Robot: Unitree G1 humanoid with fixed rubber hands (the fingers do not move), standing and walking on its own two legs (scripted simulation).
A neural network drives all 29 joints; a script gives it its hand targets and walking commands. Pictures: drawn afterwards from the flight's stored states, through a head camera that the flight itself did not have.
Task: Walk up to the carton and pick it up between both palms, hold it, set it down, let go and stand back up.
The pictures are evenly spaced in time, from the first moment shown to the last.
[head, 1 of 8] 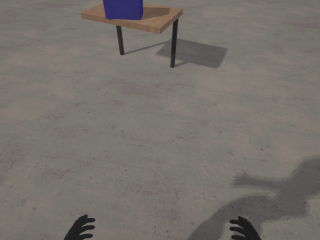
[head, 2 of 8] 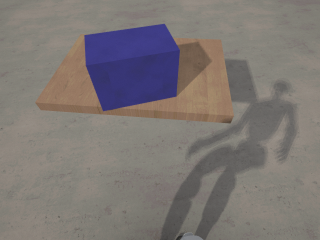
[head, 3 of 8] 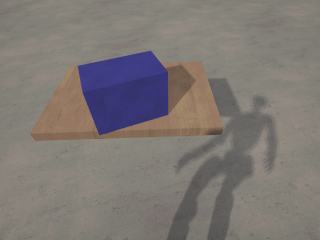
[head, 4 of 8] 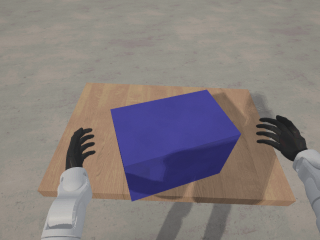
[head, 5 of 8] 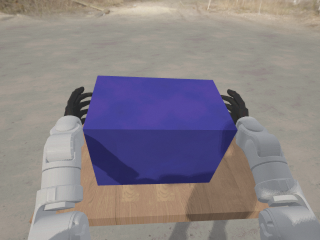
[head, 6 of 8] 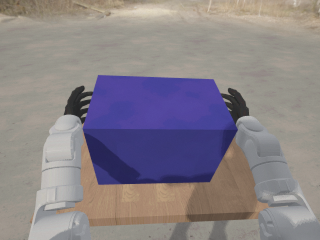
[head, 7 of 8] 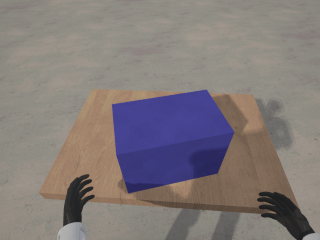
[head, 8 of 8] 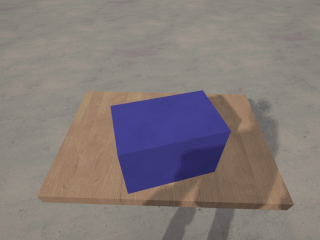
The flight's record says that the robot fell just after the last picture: no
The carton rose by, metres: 0.21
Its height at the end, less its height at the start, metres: +0.00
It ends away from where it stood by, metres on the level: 0.03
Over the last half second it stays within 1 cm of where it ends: yes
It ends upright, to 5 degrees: yes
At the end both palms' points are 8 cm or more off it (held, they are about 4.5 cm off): yes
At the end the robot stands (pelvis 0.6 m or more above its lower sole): yes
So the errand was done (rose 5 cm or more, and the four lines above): yes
